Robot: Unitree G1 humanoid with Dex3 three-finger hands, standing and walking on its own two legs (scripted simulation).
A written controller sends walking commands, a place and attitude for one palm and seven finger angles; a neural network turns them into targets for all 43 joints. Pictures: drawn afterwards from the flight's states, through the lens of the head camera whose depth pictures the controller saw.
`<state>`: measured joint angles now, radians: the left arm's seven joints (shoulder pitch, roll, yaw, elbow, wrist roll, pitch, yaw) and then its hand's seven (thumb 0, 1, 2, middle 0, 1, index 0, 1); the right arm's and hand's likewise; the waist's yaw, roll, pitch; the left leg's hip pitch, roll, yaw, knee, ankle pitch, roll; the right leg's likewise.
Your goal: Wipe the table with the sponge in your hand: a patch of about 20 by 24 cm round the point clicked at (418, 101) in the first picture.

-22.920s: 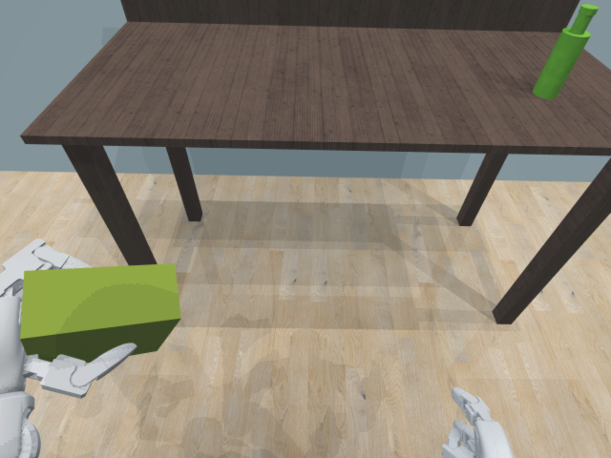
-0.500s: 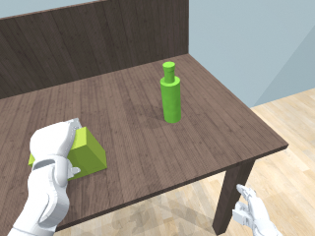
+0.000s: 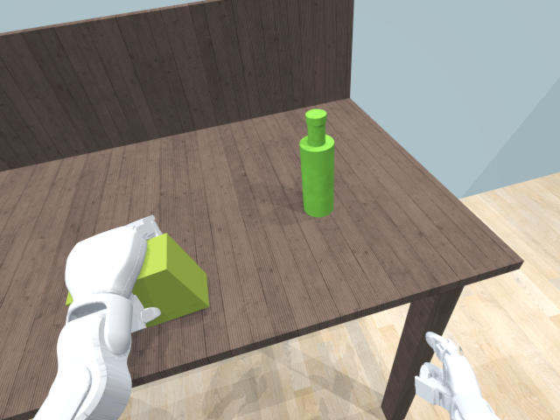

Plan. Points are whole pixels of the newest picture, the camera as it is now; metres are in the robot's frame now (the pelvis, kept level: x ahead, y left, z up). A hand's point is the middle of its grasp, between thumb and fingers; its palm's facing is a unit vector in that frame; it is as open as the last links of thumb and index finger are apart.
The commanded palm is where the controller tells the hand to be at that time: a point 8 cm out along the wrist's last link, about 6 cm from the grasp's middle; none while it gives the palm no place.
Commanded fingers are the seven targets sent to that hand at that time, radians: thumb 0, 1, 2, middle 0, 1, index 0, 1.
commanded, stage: slide across to the third lane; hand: left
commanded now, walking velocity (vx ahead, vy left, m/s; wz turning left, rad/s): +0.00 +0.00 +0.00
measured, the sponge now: (152, 293) +0.24 +0.23 +0.09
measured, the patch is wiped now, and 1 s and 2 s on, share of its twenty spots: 0.70 0.70 0.95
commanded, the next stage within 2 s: wipe forward along the third lane in 0.44 s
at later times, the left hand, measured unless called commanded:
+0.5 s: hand (195, 258) +0.26 +0.16 +0.15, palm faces +0.20 -0.26 -0.94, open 9.9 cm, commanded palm +0.22 +0.16 +0.21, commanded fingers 0.00 0.10 1.30 -1.20 -1.60 -1.20 -1.60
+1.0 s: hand (204, 243) +0.30 +0.17 +0.14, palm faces +0.15 -0.15 -0.98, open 9.9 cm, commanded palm +0.26 +0.17 +0.19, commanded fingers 0.00 0.10 1.30 -1.20 -1.60 -1.20 -1.60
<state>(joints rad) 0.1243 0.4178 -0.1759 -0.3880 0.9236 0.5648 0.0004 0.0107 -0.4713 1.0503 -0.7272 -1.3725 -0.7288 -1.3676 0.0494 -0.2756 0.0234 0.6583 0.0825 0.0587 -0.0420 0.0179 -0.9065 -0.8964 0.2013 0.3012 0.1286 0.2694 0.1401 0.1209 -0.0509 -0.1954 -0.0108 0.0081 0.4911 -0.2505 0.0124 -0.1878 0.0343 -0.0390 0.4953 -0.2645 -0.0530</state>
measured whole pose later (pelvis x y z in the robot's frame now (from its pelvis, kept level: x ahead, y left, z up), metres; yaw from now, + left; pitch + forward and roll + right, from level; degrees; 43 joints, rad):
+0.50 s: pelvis -0.01 -0.02 +0.00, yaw -1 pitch -4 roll +1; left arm -0.03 0.36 -0.29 -0.32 0.85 0.58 0.00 0.00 -0.48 1.05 -0.74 -1.36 -0.74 -1.35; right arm 0.02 -0.24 0.06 0.67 0.07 0.08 0.00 0.02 -0.91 -0.90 0.20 0.30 0.16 0.28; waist 0.12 0.12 -0.04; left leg -0.15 0.01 0.02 0.44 -0.22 -0.01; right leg -0.16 0.06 -0.03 0.46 -0.23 -0.08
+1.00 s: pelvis -0.01 -0.03 +0.00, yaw -1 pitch -4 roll +1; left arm -0.23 0.35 -0.32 -0.03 0.91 0.62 -0.01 -0.01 -0.49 1.06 -0.76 -1.35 -0.76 -1.34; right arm 0.00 -0.25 0.06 0.68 0.09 0.08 -0.04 0.02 -0.91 -0.90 0.20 0.30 0.20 0.30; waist 0.10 0.11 -0.06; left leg -0.17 0.02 0.01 0.43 -0.21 -0.02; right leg -0.17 0.07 -0.04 0.46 -0.23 -0.09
